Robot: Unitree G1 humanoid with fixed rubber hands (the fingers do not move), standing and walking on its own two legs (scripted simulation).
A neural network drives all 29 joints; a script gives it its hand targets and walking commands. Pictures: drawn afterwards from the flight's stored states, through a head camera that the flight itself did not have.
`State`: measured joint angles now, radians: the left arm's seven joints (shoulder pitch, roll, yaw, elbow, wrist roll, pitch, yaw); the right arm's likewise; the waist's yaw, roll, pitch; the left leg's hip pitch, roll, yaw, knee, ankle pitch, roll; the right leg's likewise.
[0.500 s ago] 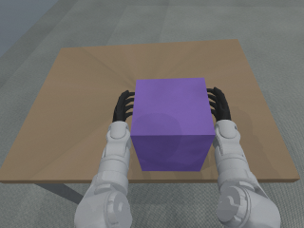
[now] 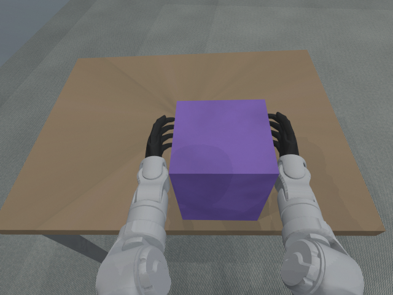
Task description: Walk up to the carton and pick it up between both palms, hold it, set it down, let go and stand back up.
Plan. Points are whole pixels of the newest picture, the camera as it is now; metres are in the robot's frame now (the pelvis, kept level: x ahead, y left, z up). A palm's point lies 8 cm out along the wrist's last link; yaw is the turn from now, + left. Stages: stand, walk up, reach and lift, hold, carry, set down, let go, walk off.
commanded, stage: set down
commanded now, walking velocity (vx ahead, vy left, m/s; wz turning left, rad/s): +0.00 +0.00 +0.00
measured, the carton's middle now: (219, 165) +0.41 -0.04 -0.01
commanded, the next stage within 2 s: none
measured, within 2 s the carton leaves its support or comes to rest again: neither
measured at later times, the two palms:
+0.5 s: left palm (155, 139) +0.44 +0.09 +0.07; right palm (294, 142) +0.41 -0.20 +0.06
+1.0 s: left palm (127, 128) +0.43 +0.14 +0.12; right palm (317, 121) +0.41 -0.22 +0.12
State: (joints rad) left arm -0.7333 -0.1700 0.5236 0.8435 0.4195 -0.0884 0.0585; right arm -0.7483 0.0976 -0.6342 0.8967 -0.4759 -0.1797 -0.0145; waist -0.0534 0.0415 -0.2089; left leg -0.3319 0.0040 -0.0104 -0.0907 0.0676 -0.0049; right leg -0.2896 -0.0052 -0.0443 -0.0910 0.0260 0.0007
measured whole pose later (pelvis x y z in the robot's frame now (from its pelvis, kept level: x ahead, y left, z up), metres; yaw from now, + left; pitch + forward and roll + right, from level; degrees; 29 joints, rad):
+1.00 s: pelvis -0.03 +0.00 +0.00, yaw -3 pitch +16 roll +0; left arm -0.98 0.21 0.09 1.06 -0.17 0.15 0.16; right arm -1.01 -0.26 0.00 1.11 0.21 0.09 -0.11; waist -0.01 0.05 -0.18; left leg -0.42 0.02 0.01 0.20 -0.06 -0.01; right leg -0.39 0.01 0.01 0.17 -0.07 0.00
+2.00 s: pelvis -0.04 +0.00 +0.01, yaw -3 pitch +5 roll +0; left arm -0.65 0.13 0.11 0.70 -0.11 0.29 0.10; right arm -0.66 -0.26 -0.02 0.80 0.22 0.16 -0.10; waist -0.01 0.02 -0.07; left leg -0.18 0.01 -0.01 0.15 -0.06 -0.01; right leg -0.15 0.00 0.02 0.14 -0.07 0.00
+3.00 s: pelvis -0.03 +0.01 +0.00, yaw -4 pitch +2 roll +0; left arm -0.02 0.03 -0.05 0.49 -0.02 -0.16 0.12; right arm 0.02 -0.21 0.00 0.56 0.20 -0.27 -0.02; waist 0.01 0.00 -0.02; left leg -0.16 0.00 0.01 0.26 -0.13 0.00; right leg -0.14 0.00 0.04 0.26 -0.15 0.01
